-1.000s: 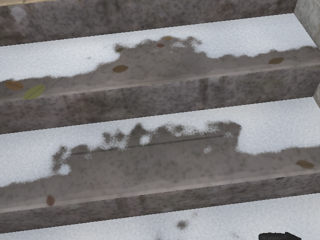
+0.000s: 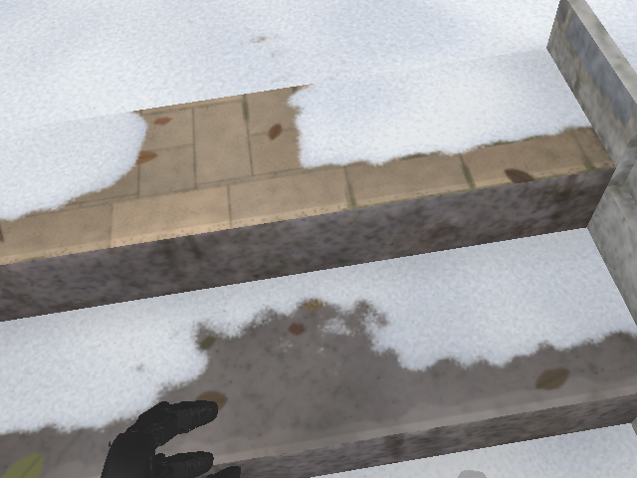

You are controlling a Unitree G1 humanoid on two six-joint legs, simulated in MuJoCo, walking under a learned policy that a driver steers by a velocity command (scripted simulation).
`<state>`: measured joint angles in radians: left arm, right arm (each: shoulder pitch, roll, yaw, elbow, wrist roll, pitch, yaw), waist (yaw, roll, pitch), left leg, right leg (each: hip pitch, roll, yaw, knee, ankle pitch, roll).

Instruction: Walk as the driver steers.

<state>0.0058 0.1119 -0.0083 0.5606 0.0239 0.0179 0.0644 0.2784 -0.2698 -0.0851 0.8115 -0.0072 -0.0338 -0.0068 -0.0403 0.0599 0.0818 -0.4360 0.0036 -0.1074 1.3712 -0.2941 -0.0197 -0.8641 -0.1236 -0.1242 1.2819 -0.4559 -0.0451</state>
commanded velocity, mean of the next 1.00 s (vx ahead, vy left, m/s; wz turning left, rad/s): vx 0.73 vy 0.00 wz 0.58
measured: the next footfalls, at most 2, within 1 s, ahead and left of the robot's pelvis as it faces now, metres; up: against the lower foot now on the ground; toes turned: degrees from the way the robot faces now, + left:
left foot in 0.72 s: +0.44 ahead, +0.26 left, +0.17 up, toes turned +31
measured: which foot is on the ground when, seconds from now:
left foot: up 0.00-0.70, down 0.72-1.00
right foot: down 0.00-0.76, up 0.78-1.00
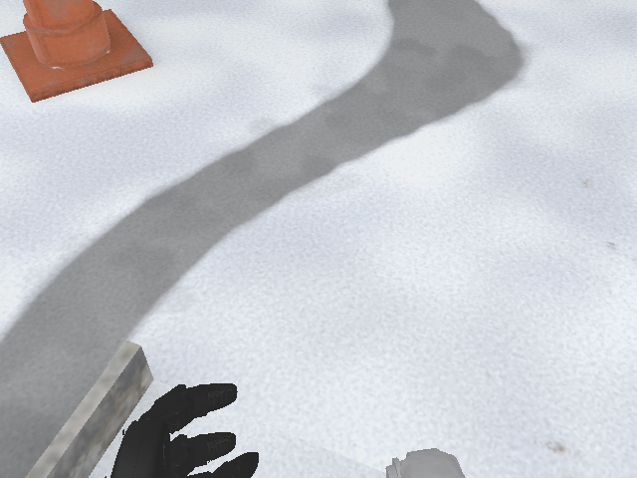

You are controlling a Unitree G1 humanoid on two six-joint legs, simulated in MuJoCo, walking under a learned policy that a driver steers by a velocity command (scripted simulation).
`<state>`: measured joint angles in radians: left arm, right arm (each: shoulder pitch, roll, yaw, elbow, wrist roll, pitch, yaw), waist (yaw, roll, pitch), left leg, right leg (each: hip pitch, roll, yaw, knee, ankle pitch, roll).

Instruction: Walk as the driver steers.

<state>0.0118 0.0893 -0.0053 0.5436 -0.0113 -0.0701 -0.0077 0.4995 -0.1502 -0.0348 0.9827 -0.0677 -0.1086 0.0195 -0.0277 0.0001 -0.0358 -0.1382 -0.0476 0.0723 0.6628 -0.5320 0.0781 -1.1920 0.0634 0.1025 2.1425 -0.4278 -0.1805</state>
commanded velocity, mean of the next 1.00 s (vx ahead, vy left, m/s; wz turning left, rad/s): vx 0.58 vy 0.00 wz -0.87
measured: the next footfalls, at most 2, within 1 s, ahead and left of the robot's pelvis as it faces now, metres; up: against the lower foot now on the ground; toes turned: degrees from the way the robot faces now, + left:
right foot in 0.18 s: +0.37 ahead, -0.07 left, +0.17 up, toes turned -3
left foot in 0.56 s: +0.80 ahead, +0.03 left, +0.17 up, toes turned -29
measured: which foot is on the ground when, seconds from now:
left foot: down 0.00-0.14, up 0.16-0.54, down 0.56-0.98, up 1.00-1.00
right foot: up 0.00-0.16, down 0.18-0.54, up 0.56-0.96, down 0.98-1.00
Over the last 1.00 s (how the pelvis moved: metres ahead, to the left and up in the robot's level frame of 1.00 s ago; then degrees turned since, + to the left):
0.55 0.24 0.26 30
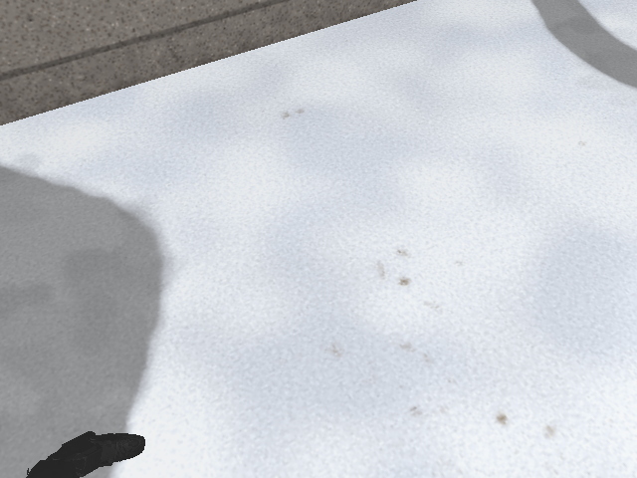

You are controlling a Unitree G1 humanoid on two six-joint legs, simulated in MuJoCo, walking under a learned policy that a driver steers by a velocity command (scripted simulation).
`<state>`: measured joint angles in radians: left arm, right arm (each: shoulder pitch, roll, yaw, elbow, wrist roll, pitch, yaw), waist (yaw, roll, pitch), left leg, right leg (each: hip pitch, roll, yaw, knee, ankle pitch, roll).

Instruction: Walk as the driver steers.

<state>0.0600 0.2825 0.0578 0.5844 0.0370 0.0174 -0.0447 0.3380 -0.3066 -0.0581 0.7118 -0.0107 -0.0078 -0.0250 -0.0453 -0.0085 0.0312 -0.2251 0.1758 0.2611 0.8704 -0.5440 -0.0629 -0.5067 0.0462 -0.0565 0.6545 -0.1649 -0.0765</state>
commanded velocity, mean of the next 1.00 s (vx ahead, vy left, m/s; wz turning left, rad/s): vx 0.33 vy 0.00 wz -0.25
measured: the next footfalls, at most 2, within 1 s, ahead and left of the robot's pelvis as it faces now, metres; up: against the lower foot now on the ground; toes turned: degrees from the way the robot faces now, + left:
left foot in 0.38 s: +0.16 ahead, +0.14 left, +0.00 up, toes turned -19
right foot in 0.88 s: +0.14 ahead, -0.10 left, +0.00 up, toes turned -18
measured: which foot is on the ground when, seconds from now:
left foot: up 0.00-0.36, down 0.38-0.88, up 0.90-1.00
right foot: down 0.00-0.38, up 0.40-0.86, down 0.88-1.00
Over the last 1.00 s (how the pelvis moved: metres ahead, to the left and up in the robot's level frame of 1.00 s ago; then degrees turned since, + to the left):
0.75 -0.11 0.17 -50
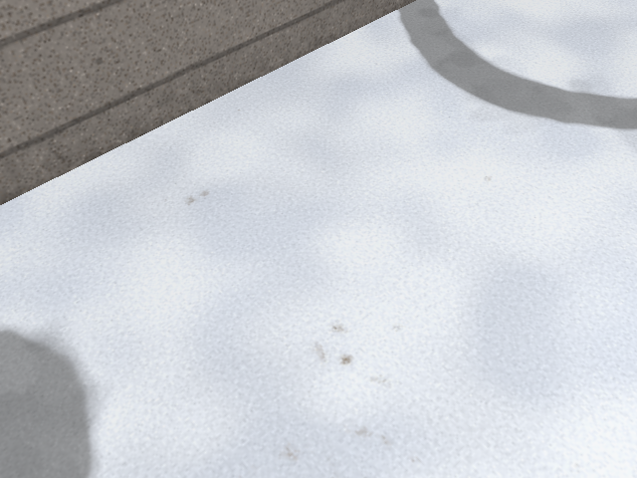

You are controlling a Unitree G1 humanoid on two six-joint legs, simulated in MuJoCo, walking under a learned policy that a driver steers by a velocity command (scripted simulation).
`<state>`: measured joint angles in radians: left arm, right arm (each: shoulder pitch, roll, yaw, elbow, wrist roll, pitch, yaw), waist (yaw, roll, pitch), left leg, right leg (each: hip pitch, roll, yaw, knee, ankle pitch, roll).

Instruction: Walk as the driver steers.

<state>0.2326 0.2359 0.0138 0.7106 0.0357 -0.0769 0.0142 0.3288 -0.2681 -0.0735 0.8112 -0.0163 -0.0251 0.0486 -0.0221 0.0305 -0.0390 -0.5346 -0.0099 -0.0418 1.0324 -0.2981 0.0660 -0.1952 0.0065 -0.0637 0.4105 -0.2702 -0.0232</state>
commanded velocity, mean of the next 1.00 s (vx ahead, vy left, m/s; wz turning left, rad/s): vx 0.53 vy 0.00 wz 0.46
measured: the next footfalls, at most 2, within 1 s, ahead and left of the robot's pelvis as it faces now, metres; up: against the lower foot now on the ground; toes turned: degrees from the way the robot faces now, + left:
left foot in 0.36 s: +0.39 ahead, +0.16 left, +0.00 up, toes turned +23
right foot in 0.78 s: +0.73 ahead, +0.22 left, +0.00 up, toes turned +29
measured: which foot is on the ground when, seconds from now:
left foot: up 0.00-0.34, down 0.36-0.80, up 0.82-1.00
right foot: down 0.00-0.36, up 0.38-0.76, down 0.78-1.00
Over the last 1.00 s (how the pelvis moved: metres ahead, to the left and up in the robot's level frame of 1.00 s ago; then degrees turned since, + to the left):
0.16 0.01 0.03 -14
